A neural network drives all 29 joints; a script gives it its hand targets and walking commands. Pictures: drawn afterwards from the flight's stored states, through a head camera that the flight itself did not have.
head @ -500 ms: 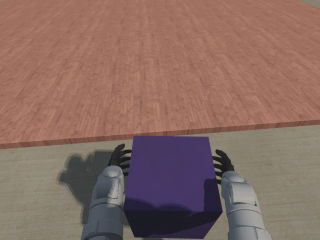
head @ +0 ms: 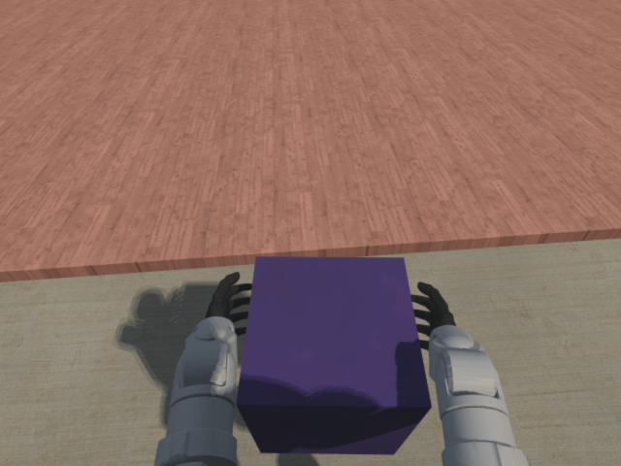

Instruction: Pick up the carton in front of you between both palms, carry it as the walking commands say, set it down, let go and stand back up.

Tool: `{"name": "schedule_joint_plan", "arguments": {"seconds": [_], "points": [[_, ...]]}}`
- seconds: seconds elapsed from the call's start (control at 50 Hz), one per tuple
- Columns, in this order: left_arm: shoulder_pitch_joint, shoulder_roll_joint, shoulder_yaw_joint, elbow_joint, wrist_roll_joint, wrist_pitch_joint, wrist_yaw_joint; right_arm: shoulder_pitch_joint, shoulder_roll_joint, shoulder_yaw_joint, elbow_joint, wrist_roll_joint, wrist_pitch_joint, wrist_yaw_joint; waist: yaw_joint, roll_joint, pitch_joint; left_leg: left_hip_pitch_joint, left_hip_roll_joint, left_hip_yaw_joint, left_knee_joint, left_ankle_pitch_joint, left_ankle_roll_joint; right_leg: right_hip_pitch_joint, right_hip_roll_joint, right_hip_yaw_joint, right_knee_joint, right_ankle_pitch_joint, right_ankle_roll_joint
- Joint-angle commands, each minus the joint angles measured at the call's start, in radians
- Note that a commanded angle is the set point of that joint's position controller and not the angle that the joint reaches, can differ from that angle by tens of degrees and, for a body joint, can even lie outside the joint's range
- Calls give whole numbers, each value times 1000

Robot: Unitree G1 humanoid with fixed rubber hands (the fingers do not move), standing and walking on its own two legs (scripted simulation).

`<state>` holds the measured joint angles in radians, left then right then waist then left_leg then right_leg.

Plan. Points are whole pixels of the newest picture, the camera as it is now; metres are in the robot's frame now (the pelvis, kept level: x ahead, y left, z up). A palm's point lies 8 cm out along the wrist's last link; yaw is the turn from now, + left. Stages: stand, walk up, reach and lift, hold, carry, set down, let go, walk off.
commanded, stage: reach and lift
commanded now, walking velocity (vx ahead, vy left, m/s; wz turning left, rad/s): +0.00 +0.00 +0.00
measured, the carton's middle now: (328, 360) +0.30 +0.00 -0.05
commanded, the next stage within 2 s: hold in 0.34 s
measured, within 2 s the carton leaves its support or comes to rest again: neither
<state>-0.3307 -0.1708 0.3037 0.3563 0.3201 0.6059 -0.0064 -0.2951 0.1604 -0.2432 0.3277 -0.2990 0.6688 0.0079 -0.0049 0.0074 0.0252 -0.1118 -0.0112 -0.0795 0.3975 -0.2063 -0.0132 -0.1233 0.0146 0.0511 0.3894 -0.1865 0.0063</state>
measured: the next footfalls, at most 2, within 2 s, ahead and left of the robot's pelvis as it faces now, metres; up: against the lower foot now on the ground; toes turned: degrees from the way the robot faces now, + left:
right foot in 1.74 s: +0.19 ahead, -0.08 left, +0.00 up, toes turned -9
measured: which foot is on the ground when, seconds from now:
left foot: down 0.00-1.00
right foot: down 0.00-1.00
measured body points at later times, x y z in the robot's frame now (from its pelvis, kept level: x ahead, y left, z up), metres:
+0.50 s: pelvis +0.01 +0.01 +0.00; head -0.04 +0.01 +0.45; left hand +0.31 +0.16 +0.05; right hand +0.30 -0.14 +0.04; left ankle +0.01 +0.13 -0.74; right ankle +0.02 -0.12 -0.74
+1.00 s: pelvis -0.01 +0.00 +0.00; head -0.05 +0.00 +0.45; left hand +0.30 +0.16 +0.05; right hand +0.30 -0.14 +0.04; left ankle +0.01 +0.13 -0.74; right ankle +0.02 -0.12 -0.74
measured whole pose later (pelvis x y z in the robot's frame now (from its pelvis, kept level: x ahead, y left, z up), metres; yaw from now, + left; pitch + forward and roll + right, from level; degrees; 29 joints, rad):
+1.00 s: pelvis -0.01 +0.00 +0.00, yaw +0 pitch -8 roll +0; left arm -0.33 -0.17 0.29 0.28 0.32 0.72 -0.01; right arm -0.31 0.16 -0.23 0.26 -0.30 0.78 0.01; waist 0.00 0.01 0.03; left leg -0.04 -0.01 -0.08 0.37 -0.19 -0.01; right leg -0.05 0.01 0.06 0.36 -0.17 0.01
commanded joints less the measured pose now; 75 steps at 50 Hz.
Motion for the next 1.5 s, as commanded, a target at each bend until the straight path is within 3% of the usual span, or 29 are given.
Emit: {"name": "schedule_joint_plan", "arguments": {"seconds": [0.0, 0.3, 0.42, 0.56, 0.82, 1.28, 1.3, 1.34, 1.36, 1.38, 1.42, 1.44, 1.48], "points": [[-372, -942, -526, 31, -232, 12, -259, -497, 934, 521, -81, 246, -55, 224, 1, -11, -288, 30, -90, 13, -60, 198, 10, 152, 72, 16, -45, 215, 4], [-332, -944, -559, -40, -259, 52, -244, -468, 894, 539, -150, 261, -20, 228, -4, 3, -252, 68, -84, 0, -80, 235, -1, 151, 82, 11, -59, 204, -3], [-299, -946, -621, -135, -299, 93, -232, -449, 896, 617, -249, 308, 19, 226, 9, 5, -303, 122, -82, -7, -88, 322, -4, 183, 84, 17, -69, 271, 1], [-326, -901, -560, -98, -269, 137, -238, -454, 858, 539, -192, 268, 60, 223, 2, 1, -153, 57, -74, 7, -117, 115, 3, 131, 76, 9, -95, 80, -9], [-446, -921, -540, -40, -260, 117, -260, -573, 912, 532, -132, 265, 48, 234, 9, -7, -197, 25, -73, 20, -102, 29, 16, 142, 65, 8, -80, 22, -5], [-349, -908, -569, -109, -275, 127, -249, -471, 894, 557, -202, 282, 56, 220, 5, -1, -228, 83, -82, 8, -104, 203, 4, 183, 76, 16, -84, 185, 0], [-393, -916, -598, -105, -298, 133, -249, -503, 907, 575, -195, 298, 60, 219, 7, -25, -244, -35, 107, 22, -16, 47, 20, 49, -113, -12, -1, 24, -7], [-384, -918, -624, -130, -314, 137, -241, -523, 908, 608, -238, 323, 63, 217, 8, -39, -225, -133, 73, 2, -44, -383, 17, -46, -111, 39, -77, -431, -17], [-400, -925, -648, -166, -329, 143, -236, -538, 911, 634, -266, 341, 68, 215, 6, -51, -195, -197, 62, 7, -25, -480, 17, -72, -121, 67, -91, -551, -30], [-408, -929, -667, -195, -342, 152, -230, -554, 911, 657, -291, 358, 75, 211, 10, -60, -186, -231, 58, 24, 21, -433, 15, -70, -143, 90, -95, -536, -43], [-377, -917, -714, -247, -369, 178, -212, -548, 907, 707, -344, 394, 102, 204, 14, -108, -268, -215, 24, 111, 157, -213, 5, -38, -200, 157, -128, -423, -80], [-358, -909, -743, -278, -381, 198, -201, -542, 900, 737, -373, 418, 122, 202, 13, -128, -299, -205, 7, 144, 149, -177, 5, -32, -218, 177, -133, -403, -99], [-356, -882, -793, -363, -411, 252, -181, -550, 881, 788, -435, 464, 174, 194, 11, -116, -315, -112, 11, 156, 44, -214, 14, -116, -199, 120, -94, -444, -97]]}}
